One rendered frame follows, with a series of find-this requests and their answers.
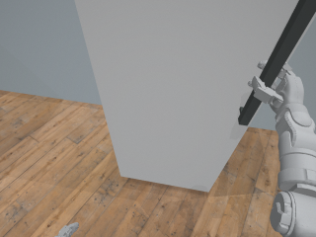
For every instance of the robot left hand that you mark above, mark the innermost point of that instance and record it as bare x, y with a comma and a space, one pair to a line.
67, 231

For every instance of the right robot forearm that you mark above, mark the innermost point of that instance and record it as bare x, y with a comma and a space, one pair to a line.
296, 150

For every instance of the robot right hand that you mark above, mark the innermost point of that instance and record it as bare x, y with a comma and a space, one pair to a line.
290, 90

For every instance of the handle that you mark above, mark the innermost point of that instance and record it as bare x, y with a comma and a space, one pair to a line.
296, 25

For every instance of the right robot upper arm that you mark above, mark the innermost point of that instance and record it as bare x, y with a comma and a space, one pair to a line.
294, 215

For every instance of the fridge door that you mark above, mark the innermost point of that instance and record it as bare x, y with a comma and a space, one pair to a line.
172, 76

